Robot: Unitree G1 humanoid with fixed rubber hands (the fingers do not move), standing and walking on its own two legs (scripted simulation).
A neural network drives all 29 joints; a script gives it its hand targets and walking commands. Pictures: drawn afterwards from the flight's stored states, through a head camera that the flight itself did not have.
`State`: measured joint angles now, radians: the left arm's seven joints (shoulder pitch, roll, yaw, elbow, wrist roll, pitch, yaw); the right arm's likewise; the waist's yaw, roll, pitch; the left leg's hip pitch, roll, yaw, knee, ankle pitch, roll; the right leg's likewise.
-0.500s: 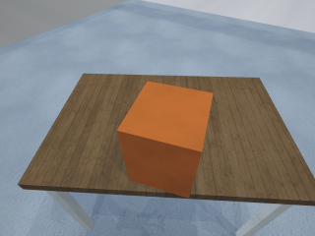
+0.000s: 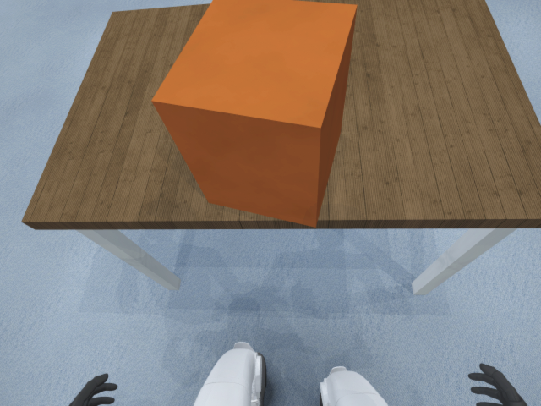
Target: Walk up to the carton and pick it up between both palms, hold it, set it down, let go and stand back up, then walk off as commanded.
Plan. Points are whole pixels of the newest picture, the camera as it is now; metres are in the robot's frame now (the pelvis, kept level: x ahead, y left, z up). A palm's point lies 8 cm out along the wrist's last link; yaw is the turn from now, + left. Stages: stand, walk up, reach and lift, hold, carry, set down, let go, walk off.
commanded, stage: walk off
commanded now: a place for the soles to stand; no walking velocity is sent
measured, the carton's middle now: (270, 120) +0.52 +0.02 +0.05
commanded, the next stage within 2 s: none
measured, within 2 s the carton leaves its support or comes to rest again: neither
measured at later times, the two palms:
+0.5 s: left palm out of the picture -0.02 +0.34 -0.10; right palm out of the picture -0.01 -0.30 -0.10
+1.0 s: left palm out of the picture -0.26 +0.35 -0.06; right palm out of the picture -0.19 -0.28 -0.09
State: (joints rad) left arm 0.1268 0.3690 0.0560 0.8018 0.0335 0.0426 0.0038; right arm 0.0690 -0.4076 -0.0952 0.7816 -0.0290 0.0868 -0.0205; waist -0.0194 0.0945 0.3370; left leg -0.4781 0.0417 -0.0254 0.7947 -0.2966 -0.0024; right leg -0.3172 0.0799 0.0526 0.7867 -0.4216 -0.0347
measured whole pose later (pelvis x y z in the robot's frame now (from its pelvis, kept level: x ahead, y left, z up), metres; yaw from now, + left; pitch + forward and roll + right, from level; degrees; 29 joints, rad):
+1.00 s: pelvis -0.28 +0.02 +0.02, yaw -3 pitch -5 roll -1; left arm 0.38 0.38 0.06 0.86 0.04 -0.01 0.01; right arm 0.20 -0.39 -0.10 0.84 -0.01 0.06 0.02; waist 0.04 0.10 0.07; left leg -0.47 -0.07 -0.14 0.90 -0.40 0.01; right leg -0.11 0.04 0.04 0.59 -0.42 -0.04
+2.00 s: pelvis -0.22 +0.03 +0.01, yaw -1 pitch -2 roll +1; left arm 0.09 0.40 0.05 0.86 0.03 0.01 -0.01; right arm 0.14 -0.39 -0.07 0.92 0.01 0.01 -0.01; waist -0.02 0.01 0.17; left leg -0.29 -0.02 -0.05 0.76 -0.43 -0.02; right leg -0.45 -0.01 0.08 0.76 -0.27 0.02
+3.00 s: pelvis -0.18 +0.02 +0.04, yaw +0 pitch -2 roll +0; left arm 0.05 0.35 0.00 1.06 0.01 -0.03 0.00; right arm 0.11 -0.35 -0.03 1.08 0.00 -0.02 0.01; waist 0.00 0.01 0.06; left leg -0.07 0.00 -0.08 0.40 -0.30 -0.03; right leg -0.23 -0.01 0.04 0.44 -0.18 0.02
